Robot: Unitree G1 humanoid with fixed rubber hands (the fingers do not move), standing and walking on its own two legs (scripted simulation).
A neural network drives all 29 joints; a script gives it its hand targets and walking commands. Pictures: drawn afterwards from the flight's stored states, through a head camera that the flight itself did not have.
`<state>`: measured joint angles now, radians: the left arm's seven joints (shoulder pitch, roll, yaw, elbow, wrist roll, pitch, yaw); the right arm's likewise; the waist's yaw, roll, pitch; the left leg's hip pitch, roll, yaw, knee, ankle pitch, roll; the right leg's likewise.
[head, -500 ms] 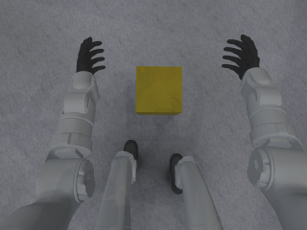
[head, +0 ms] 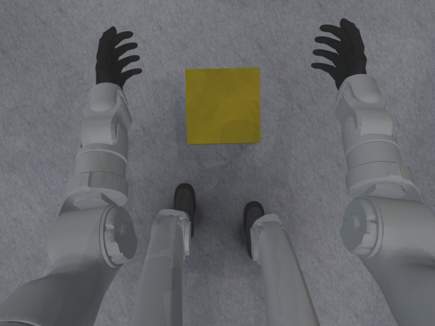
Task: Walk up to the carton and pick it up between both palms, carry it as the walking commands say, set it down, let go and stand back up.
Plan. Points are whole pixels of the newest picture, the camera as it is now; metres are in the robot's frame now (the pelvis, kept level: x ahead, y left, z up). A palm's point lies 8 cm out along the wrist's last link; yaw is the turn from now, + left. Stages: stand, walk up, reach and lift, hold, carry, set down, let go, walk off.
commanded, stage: reach and lift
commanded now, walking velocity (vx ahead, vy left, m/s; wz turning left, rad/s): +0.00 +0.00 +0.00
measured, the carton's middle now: (222, 110) +0.49 +0.01 -0.53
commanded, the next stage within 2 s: none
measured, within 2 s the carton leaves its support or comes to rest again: neither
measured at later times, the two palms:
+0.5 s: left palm (146, 100) +0.49 +0.19 -0.33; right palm (301, 91) +0.51 -0.17 -0.33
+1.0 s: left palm (157, 102) +0.50 +0.19 -0.43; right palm (286, 104) +0.50 -0.17 -0.44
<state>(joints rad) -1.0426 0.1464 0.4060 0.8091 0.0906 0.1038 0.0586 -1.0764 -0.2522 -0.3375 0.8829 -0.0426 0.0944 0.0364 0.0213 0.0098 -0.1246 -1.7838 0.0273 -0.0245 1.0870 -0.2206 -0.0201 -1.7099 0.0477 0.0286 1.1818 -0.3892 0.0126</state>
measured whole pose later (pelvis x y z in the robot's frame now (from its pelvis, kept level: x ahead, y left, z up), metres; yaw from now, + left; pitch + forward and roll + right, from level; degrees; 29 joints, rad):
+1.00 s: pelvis -0.06 -0.01 -0.26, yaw +1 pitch +31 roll +0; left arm -1.56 0.38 0.12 1.17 -0.25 0.07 0.15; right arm -1.53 -0.40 -0.01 1.11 0.23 0.10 -0.08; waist 0.01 0.02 0.52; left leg -2.25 -0.01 -0.05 2.10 -0.40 -0.05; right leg -2.14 0.06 0.01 2.25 -0.66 0.01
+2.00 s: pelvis -0.04 +0.00 -0.26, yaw +0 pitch +38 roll +0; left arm -1.52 0.28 0.13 1.30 -0.21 -0.04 0.16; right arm -1.49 -0.31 -0.01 1.20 0.18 0.01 -0.09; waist 0.00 0.02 0.36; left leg -2.35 0.02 -0.03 2.11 -0.43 -0.03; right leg -2.24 0.07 0.02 2.25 -0.68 0.03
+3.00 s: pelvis -0.06 +0.00 -0.26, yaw +0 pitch +31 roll +0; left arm -1.58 0.30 0.28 1.02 -0.14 0.17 0.15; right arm -1.51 -0.29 -0.07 0.93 0.10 0.23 -0.12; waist 0.03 0.05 0.52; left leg -2.24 -0.02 -0.07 2.13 -0.42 -0.07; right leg -2.14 0.08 0.01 2.26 -0.65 0.03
